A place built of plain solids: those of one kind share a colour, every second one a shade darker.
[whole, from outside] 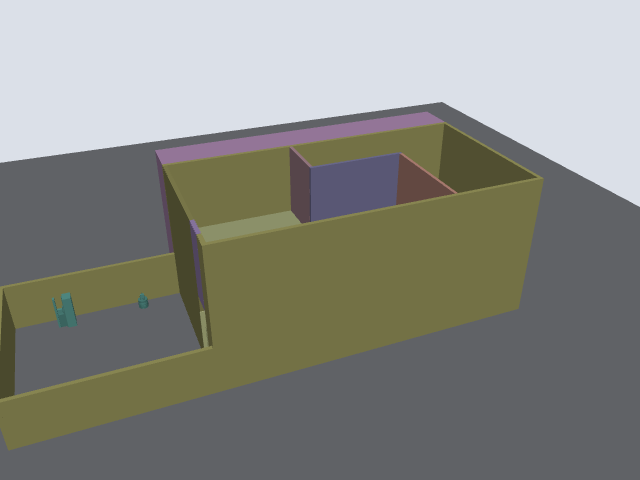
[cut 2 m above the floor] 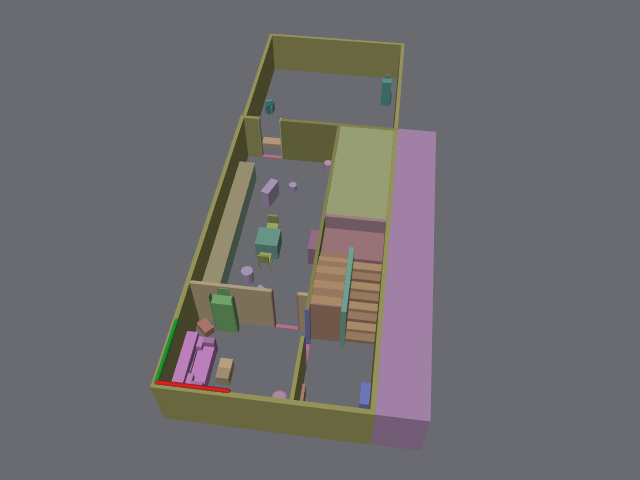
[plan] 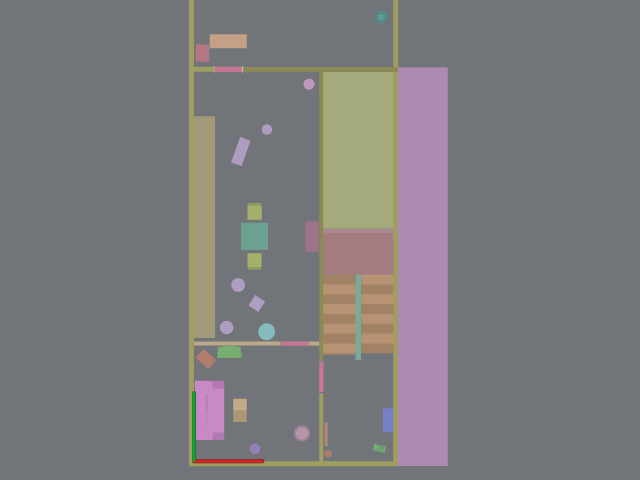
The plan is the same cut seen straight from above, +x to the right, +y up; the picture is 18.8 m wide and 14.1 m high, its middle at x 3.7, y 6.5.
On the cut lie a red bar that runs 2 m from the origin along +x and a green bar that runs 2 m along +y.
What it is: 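A terraced town house, two up and two down, 5.9 m between the party walls, 11.4 m deep; a hall 0.94 m wide; a stair of 18 risers of 158 mm on goings of 289 mm, 0.94 m wide, straight between the party wall and the hall's partition, up a first flight to a half landing at the back, then back toward the front up a second flight beside it, a wall between them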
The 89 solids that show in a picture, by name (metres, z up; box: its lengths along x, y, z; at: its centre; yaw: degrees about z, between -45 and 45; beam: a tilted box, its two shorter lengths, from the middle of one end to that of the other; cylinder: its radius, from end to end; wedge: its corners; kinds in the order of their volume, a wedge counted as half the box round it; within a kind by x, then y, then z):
{
 "neighbour_1": {"box": [1.46, 11.72, 5.49], "at": [6.72, 5.72, 2.69]},
 "wall_1": {"box": [0.15, 11.74, 5.49], "at": [-0.07, 5.72, 2.69]},
 "wall_2": {"box": [0.15, 6.3, 1.85], "at": [-0.07, 14.59, 0.88]},
 "wall_3": {"box": [0.71, 0.15, 5.49], "at": [0.21, 11.51, 2.69]},
 "wall_4": {"box": [6.15, 0.15, 5.49], "at": [2.93, -0.07, 2.69]},
 "wall_5": {"box": [6.15, 0.15, 1.85], "at": [2.93, 17.66, 0.88]},
 "wall_6": {"box": [4.55, 0.15, 5.49], "at": [3.73, 11.51, 2.69]},
 "wall_7": {"box": [0.12, 2.0, 2.79], "at": [3.74, 1.0, 1.34]},
 "wall_8": {"box": [0.12, 8.51, 2.79], "at": [3.74, 7.18, 1.34]},
 "wall_9": {"box": [0.15, 11.74, 5.49], "at": [5.93, 5.72, 2.69]},
 "wall_10": {"box": [0.15, 6.3, 1.85], "at": [5.93, 14.59, 0.88]},
 "behind_landing_1": {"box": [2.06, 4.61, 2.79], "at": [4.82, 9.13, 1.34]},
 "tread_1": {"box": [0.94, 0.29, 2.73], "at": [4.27, 3.32, 1.32]},
 "tread_2": {"box": [0.94, 0.29, 2.57], "at": [4.27, 3.61, 1.24]},
 "tread_3": {"box": [0.94, 0.29, 2.41], "at": [4.27, 3.9, 1.16]},
 "tread_4": {"box": [0.94, 0.29, 2.26], "at": [4.27, 4.18, 1.08]},
 "tread_5": {"box": [0.94, 0.29, 2.1], "at": [4.27, 4.47, 1.0]},
 "tread_6": {"box": [0.94, 0.29, 1.94], "at": [4.27, 4.76, 0.92]},
 "tread_7": {"box": [0.94, 0.29, 1.78], "at": [4.27, 5.05, 0.84]},
 "tread_8": {"box": [0.94, 0.29, 1.63], "at": [4.27, 5.34, 0.76]},
 "tread_9": {"box": [0.94, 0.29, 0.21], "at": [5.38, 3.32, 0.05]},
 "tread_10": {"box": [0.94, 0.29, 0.37], "at": [5.38, 3.61, 0.13]},
 "tread_11": {"box": [0.94, 0.29, 0.52], "at": [5.38, 3.9, 0.21]},
 "tread_12": {"box": [0.94, 0.29, 0.68], "at": [5.38, 4.18, 0.29]},
 "tread_13": {"box": [0.94, 0.29, 0.84], "at": [5.38, 4.47, 0.37]},
 "tread_14": {"box": [0.94, 0.29, 1.0], "at": [5.38, 4.76, 0.45]},
 "tread_15": {"box": [0.94, 0.29, 1.15], "at": [5.38, 5.05, 0.53]},
 "tread_16": {"box": [0.94, 0.29, 1.31], "at": [5.38, 5.34, 0.61]},
 "half_landing_1": {"box": [2.06, 1.23, 1.47], "at": [4.82, 6.1, 0.68]},
 "kitchen_run_units_1": {"box": [0.6, 6.52, 0.91], "at": [0.3, 6.88, 0.41]},
 "stair_spine_1": {"box": [0.17, 2.51, 3.89], "at": [4.82, 4.23, 1.89]},
 "landing_end_wall_1": {"box": [2.06, 0.12, 5.49], "at": [4.82, 6.77, 2.69]},
 "slotfit_sofa_1": {"box": [0.35, 1.74, 0.94], "at": [0.2, 1.5, 0.42]},
 "slotfit_sofa_2": {"box": [0.025, 1.27, 0.84], "at": [0.36, 1.49, 0.37]},
 "slotfit_sofa_3": {"box": [0.33, 0.4, 0.74], "at": [0.38, 0.85, 0.32]},
 "slotfit_sofa_4": {"box": [0.33, 0.38, 0.74], "at": [0.38, 2.16, 0.32]},
 "slotfit_sofa_5": {"box": [0.52, 1.3, 0.51], "at": [0.63, 1.5, 0.21]},
 "slotfit_sofa_6": {"box": [0.34, 0.2, 0.74], "at": [0.72, 0.72, 0.32]},
 "slotfit_sofa_7": {"box": [0.34, 0.2, 0.74], "at": [0.72, 2.25, 0.32]},
 "upper_back_wall_1": {"box": [3.8, 0.12, 2.7], "at": [1.9, 3.23, 4.09]},
 "upper_partition_1": {"box": [0.12, 3.65, 2.7], "at": [3.74, 5.0, 4.09]},
 "kitchen_wall_1": {"box": [2.54, 0.12, 2.79], "at": [1.27, 3.46, 1.34]},
 "kitchen_wall_2": {"box": [0.3, 0.12, 2.79], "at": [3.53, 3.46, 1.34]},
 "kitchen_table_1": {"box": [0.8, 0.8, 0.81], "at": [1.78, 6.61, 0.35]},
 "clutter_kitchen_1": {"cylinder": 0.2, "from": [0.96, 3.93, -0.05], "to": [0.96, 3.93, 0.56]},
 "clutter_kitchen_2": {"cylinder": 0.2, "from": [1.3, 5.18, -0.05], "to": [1.3, 5.18, 0.54]},
 "clutter_kitchen_3": {"box": [0.33, 0.8, 0.8], "at": [1.37, 9.1, 0.35], "yaw": -19.4},
 "clutter_kitchen_4": {"box": [0.35, 0.37, 0.29], "at": [1.84, 4.63, 0.09], "yaw": -32.6},
 "clutter_kitchen_5": {"cylinder": 0.15, "from": [2.14, 9.75, -0.05], "to": [2.14, 9.75, 0.28]},
 "slotfit_storage_1": {"box": [0.025, 0.18, 1.99], "at": [0.69, 3.12, 0.94]},
 "slotfit_storage_2": {"box": [0.2, 0.025, 1.99], "at": [0.95, 3.38, 0.94]},
 "slotfit_storage_3": {"box": [0.68, 0.34, 1.64], "at": [1.04, 3.2, 0.77]},
 "slotfit_storage_4": {"box": [0.17, 0.025, 1.99], "at": [1.14, 3.38, 0.94]},
 "slotfit_storage_5": {"box": [0.04, 0.18, 1.99], "at": [1.39, 3.12, 0.94]},
 "back_wall_over_door_1": {"box": [0.91, 0.15, 2.74], "at": [1.01, 11.51, 4.07]},
 "slotfit_kitchen_wall_table_1": {"box": [0.4, 0.89, 0.9], "at": [3.47, 6.6, 0.4]},
 "own_plant_yard_1": {"box": [0.4, 0.3, 1.29], "at": [5.39, 15.64, 0.59]},
 "own_plant_yard_2": {"box": [0.15, 0.07, 1.29], "at": [5.39, 16.08, 0.59]},
 "own_plant_yard_3": {"box": [0.34, 0.35, 0.59], "at": [5.49, 15.86, 0.24]},
 "own_plant_yard_4": {"cylinder": 0.17, "from": [5.5, 13.04, -0.05], "to": [5.5, 13.04, 0.34]},
 "top_riser_1": {"box": [0.94, 0.06, 2.89], "at": [4.27, 3.15, 1.39]},
 "kitchen_run_worktop_1": {"box": [0.62, 6.52, 0.04], "at": [0.31, 6.88, 0.88]},
 "own_bin_1": {"box": [0.4, 0.51, 0.79], "at": [0.25, 11.99, 0.35]},
 "slotfit_low_table_1": {"box": [0.41, 0.34, 0.47], "at": [1.35, 1.33, 0.19]},
 "slotfit_low_table_2": {"box": [0.41, 0.34, 0.47], "at": [1.35, 1.67, 0.19]},
 "shoe_rack_1": {"box": [0.3, 0.7, 0.5], "at": [5.7, 1.21, 0.2]},
 "slotfit_chair_1": {"cylinder": 0.24, "from": [3.17, 0.82, -0.05], "to": [3.17, 0.82, 0.28]},
 "slotfit_chair_2": {"cylinder": 0.18, "from": [3.17, 0.82, -0.05], "to": [3.17, 0.82, 0.33]},
 "own_basket_passage_1": {"cylinder": 0.25, "from": [2.13, 3.81, -0.05], "to": [2.13, 3.81, 0.43]},
 "yard_step_1": {"box": [1.09, 0.41, 0.2], "at": [1.01, 12.34, 0.05]},
 "box_cardboard_1": {"box": [0.5, 0.35, 0.34], "at": [0.35, 3.01, 0.12], "yaw": -41.6},
 "radiator_1": {"box": [0.1, 0.7, 0.6], "at": [3.88, 0.8, 0.42]},
 "clutter_front_1": {"cylinder": 0.15, "from": [1.79, 0.37, -0.05], "to": [1.79, 0.37, 0.49]},
 "doorframe_back_1": {"box": [0.046, 0.19, 2.15], "at": [0.58, 11.51, 1.02]},
 "doorframe_back_2": {"box": [0.046, 0.19, 2.15], "at": [1.43, 11.51, 1.02]},
 "side_chair_1": {"box": [0.38, 0.08, 0.38], "at": [1.78, 5.67, 0.65]},
 "side_chair_2": {"box": [0.42, 0.42, 0.04], "at": [1.78, 5.91, 0.43]},
 "side_chair_3": {"box": [0.42, 0.42, 0.04], "at": [1.78, 7.31, 0.43]},
 "side_chair_4": {"box": [0.38, 0.08, 0.38], "at": [1.78, 7.55, 0.65]},
 "own_bin_waste_kitchen_1": {"cylinder": 0.16, "from": [3.38, 11.08, -0.05], "to": [3.38, 11.08, 0.36]},
 "clutter_hall_1": {"box": [0.35, 0.17, 0.49], "at": [5.45, 0.39, 0.2], "yaw": -12.0},
 "doorframe_kitchen_1": {"box": [0.041, 0.16, 2.15], "at": [2.56, 3.46, 1.02]},
 "doorframe_kitchen_2": {"box": [0.041, 0.16, 2.15], "at": [3.36, 3.46, 1.02]},
 "threshold_1": {"box": [0.89, 0.16, 0.08], "at": [1.01, 11.51, -0.01]},
 "threshold_2": {"box": [0.83, 0.13, 0.07], "at": [2.96, 3.46, -0.01]},
 "threshold_3": {"box": [0.13, 0.93, 0.07], "at": [3.74, 2.47, -0.01]},
 "doorframe_front_room_1": {"box": [0.16, 0.039, 2.15], "at": [3.74, 2.02, 1.02]},
 "doorframe_front_room_2": {"box": [0.16, 0.039, 2.15], "at": [3.74, 2.91, 1.02]},
 "umbrella_stand_1": {"cylinder": 0.12, "from": [3.94, 0.22, 0.0], "to": [3.94, 0.22, 0.5]}
}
